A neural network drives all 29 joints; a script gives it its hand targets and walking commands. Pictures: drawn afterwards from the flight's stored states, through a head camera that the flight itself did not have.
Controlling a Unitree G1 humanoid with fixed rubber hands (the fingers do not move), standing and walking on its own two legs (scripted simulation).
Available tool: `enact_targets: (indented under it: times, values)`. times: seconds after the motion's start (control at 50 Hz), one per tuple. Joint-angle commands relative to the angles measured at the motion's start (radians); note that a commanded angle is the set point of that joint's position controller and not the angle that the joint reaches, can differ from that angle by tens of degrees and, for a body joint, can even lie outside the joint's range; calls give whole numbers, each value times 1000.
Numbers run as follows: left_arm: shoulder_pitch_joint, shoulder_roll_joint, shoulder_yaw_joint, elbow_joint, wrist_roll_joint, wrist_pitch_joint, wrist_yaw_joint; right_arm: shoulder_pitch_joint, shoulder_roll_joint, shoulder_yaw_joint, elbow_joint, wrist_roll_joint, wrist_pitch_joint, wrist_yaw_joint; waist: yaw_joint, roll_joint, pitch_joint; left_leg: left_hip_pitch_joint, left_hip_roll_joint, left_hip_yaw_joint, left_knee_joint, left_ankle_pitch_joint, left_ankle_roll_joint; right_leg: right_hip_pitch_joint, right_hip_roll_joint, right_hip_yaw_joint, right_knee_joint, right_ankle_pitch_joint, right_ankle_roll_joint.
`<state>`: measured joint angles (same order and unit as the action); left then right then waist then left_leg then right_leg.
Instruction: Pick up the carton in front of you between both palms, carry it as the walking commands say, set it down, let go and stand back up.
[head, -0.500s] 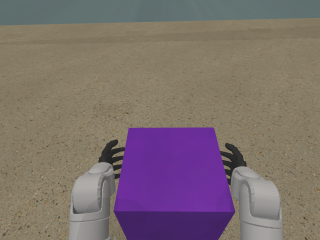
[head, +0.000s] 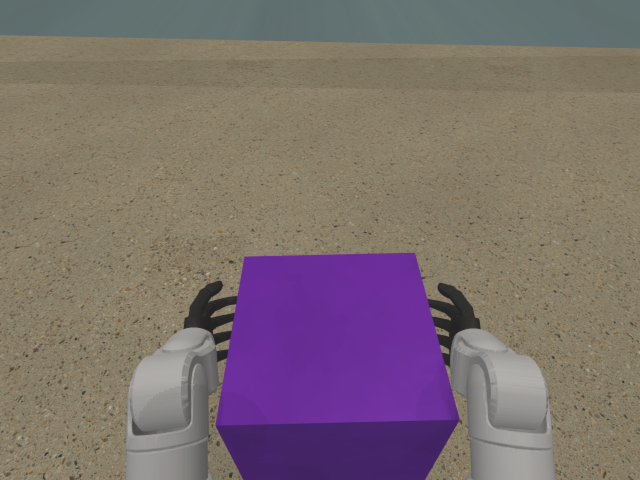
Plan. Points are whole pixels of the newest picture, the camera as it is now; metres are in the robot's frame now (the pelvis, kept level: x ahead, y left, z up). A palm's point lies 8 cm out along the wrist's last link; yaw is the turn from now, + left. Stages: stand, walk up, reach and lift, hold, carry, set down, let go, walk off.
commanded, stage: carry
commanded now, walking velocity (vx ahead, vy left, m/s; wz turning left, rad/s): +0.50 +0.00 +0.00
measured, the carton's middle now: (332, 380) +0.26 +0.00 +0.01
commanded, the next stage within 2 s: none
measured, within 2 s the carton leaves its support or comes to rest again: neither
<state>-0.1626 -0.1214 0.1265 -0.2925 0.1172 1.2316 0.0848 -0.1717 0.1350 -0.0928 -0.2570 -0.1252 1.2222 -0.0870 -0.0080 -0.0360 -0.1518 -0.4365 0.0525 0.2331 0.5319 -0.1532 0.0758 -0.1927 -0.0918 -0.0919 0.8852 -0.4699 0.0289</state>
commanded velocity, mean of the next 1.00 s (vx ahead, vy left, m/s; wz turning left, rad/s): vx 0.08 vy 0.00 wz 0.00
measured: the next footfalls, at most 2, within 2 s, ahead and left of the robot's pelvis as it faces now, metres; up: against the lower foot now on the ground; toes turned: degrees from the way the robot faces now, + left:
right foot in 0.38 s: +0.41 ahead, -0.11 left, +0.00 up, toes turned +14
left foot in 0.60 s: +0.34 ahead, +0.10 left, +0.00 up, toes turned +2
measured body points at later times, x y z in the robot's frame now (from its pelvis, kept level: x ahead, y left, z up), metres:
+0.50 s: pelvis +0.27 -0.03 +0.01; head +0.29 -0.05 +0.46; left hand +0.55 +0.13 +0.08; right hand +0.56 -0.18 +0.07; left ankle +0.16 +0.08 -0.69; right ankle +0.37 -0.11 -0.73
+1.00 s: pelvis +0.38 -0.01 +0.00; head +0.35 -0.01 +0.45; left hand +0.65 +0.15 +0.08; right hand +0.66 -0.15 +0.08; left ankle +0.30 +0.09 -0.73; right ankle +0.37 -0.11 -0.73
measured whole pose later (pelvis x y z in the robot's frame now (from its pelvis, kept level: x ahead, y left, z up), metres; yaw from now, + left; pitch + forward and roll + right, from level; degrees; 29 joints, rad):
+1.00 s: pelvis +0.38 -0.01 +0.00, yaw +2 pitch +3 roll +0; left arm -0.17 -0.13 0.12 -0.27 0.13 1.22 0.08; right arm -0.16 0.13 -0.11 -0.27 -0.13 1.23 -0.08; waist 0.00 0.01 -0.14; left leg -0.20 0.06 0.14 0.54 -0.39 -0.01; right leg -0.30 -0.06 -0.20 0.57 -0.31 -0.02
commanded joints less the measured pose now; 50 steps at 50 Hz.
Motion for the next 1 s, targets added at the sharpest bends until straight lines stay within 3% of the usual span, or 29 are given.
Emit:
enact_targets:
  times: [0.0, 0.02, 0.06, 0.1, 0.14, 0.16, 0.26, 0.3, 0.34, 0.36, 0.38, 0.4, 0.42, 0.46, 0.48, 0.52, 0.56, 0.58, 0.62, 0.64, 0.66, 0.74, 0.78, 0.98]
  values:
    - [-494, -929, -745, -58, -425, -2, -261, -455, 909, 671, -96, 421, -8, 261, -19, 162, -251, 633, 336, -550, -257, 126, 116, -531, 0, 79, 342, 16, -34]
    - [-494, -954, -750, -58, -425, -15, -261, -480, 938, 684, -116, 432, -18, 265, -13, 95, -241, 566, 319, -476, -276, 112, 79, -505, -31, 95, 280, 86, -40]
    - [-494, -996, -764, -67, -423, -36, -255, -514, 966, 700, -143, 449, -36, 270, -7, 129, -236, 481, 281, -360, -326, 32, 41, -440, -38, 69, 175, 175, -32]
    - [-468, -1002, -768, -84, -413, -52, -244, -504, 962, 712, -167, 463, -45, 276, -4, 161, -220, 462, 262, -294, -368, -21, 49, -436, -34, 38, 79, 225, -15]
    - [-450, -990, -770, -107, -401, -58, -233, -486, 942, 717, -187, 469, -47, 279, -6, 162, -191, 479, 251, -252, -390, 3, 61, -461, -34, 10, -35, 275, 1]
    - [-441, -980, -769, -119, -397, -58, -229, -479, 929, 717, -197, 469, -45, 279, -6, 158, -174, 486, 238, -225, -389, 41, 61, -460, -31, -5, -99, 303, 5]
    - [-395, -907, -756, -138, -397, -27, -225, -401, 853, 692, -199, 437, -20, 266, -11, 199, -119, 505, 181, -69, -265, 522, 8, -343, 44, -103, -328, 450, -8]
    - [-389, -882, -751, -129, -403, -11, -232, -384, 831, 681, -185, 416, -7, 261, -10, 201, -117, 507, 165, -36, -188, 565, -24, -247, 65, -129, -412, 521, -17]
    - [-385, -867, -740, -112, -400, 0, -241, -391, 814, 676, -168, 404, 4, 259, 8, 145, -130, 427, 120, 13, -21, 540, -84, -13, 87, -166, -567, 675, -20]
    - [-394, -855, -732, -104, -396, 6, -245, -398, 803, 672, -158, 401, 6, 259, 14, 107, -168, 322, 100, 2, 90, 358, -121, 158, -9, -83, -547, 864, -23]
    - [-388, -845, -717, -86, -389, 8, -249, -429, 797, 679, -165, 406, 14, 259, 25, -75, -259, 158, 48, -30, 275, -55, -145, 369, -218, 133, -417, 1333, -96]
    - [-369, -850, -704, -40, -385, 2, -251, -431, 814, 692, -153, 414, 25, 258, 31, -199, -355, 9, -24, -108, 408, -413, -155, 529, -321, 275, -414, 1469, -231]
    - [-346, -875, -698, -36, -391, -8, -253, -418, 833, 700, -142, 417, 22, 261, 30, -177, -370, -23, -14, -173, 441, -458, -142, 488, -328, 289, -475, 1293, -253]
    - [-393, -956, -709, -51, -404, -27, -260, -480, 894, 715, -159, 425, 1, 266, 16, -111, -334, 24, 29, -214, 274, -460, -106, 346, -270, 201, -554, 944, -198]
    - [-416, -990, -715, -62, -410, -37, -263, -510, 916, 722, -174, 432, -11, 266, 13, -108, -302, 76, 30, -203, 157, -440, -99, 271, -236, 158, -579, 870, -171]
    - [-434, -1014, -723, -79, -416, -52, -266, -520, 962, 744, -186, 442, -29, 260, 16, -111, -317, 163, 3, -163, 31, -313, -98, 224, -206, 95, -590, 743, -152]
    - [-423, -1007, -734, -104, -422, -61, -267, -486, 966, 746, -205, 437, -42, 254, 10, -92, -341, 250, 13, -125, -106, -118, -101, 194, -176, 29, -554, 677, -129]
    - [-419, -998, -738, -115, -422, -63, -267, -474, 960, 744, -213, 433, -44, 252, 10, -76, -342, 303, 29, -123, -153, 1, -104, 158, -155, 8, -535, 629, -110]
    - [-441, -973, -747, -139, -425, -60, -267, -480, 940, 739, -224, 429, -40, 251, 9, -13, -305, 316, 121, -185, -169, 115, -101, 116, -112, -27, -491, 512, -65]
    - [-457, -963, -751, -148, -432, -52, -266, -495, 922, 731, -225, 423, -35, 252, 14, 46, -275, 316, 145, -183, -106, 209, -95, 92, -94, -21, -473, 548, -48]
    - [-450, -944, -746, -139, -429, -42, -264, -479, 905, 720, -208, 420, -26, 253, 12, 62, -264, 316, 147, -178, -86, 248, -92, 88, -94, -17, -449, 612, -44]
    - [-386, -883, -724, -53, -396, -8, -258, -384, 848, 680, -98, 393, 3, 257, 8, 73, -242, 302, 128, -176, -39, 449, -93, 76, -89, -14, -353, 800, -45]
    - [-376, -883, -717, -6, -385, -1, -259, -379, 848, 671, -52, 385, 8, 262, 9, 73, -228, 299, 126, -173, -26, 509, -94, 59, -82, -19, -334, 817, -40]
    - [-487, -944, -732, -58, -419, -18, -258, -510, 906, 695, -122, 429, -9, 262, 6, 50, -246, 303, 120, -164, -3, 446, -83, 58, -79, -11, -312, 748, -43]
